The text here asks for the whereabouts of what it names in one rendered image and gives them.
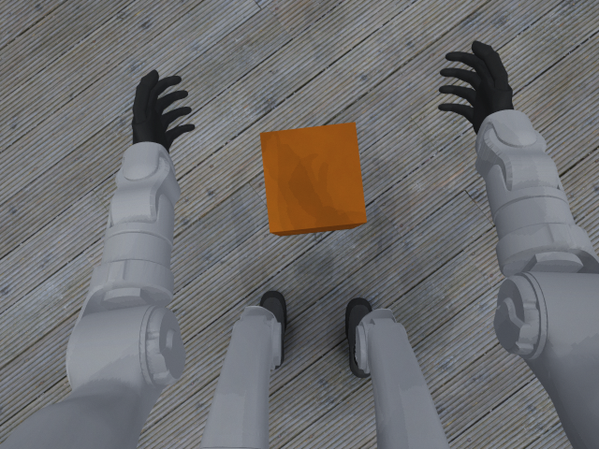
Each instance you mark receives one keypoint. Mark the robot left forearm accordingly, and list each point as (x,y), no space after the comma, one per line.
(135,266)

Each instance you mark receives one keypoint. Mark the robot left hand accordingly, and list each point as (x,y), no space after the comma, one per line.
(148,124)

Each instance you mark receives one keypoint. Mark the robot right shin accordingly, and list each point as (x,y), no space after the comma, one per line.
(378,313)

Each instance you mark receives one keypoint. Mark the robot right upper arm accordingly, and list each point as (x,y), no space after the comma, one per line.
(551,320)

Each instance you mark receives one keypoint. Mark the robot right hand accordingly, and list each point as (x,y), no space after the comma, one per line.
(490,80)

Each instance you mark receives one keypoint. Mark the robot right foot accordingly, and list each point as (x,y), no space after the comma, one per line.
(356,309)

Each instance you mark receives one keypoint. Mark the robot left upper arm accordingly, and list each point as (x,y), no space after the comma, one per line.
(119,362)

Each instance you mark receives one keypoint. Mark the carton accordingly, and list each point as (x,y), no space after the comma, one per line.
(313,179)

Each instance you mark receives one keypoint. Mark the robot right forearm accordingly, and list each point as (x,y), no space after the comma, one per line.
(535,227)

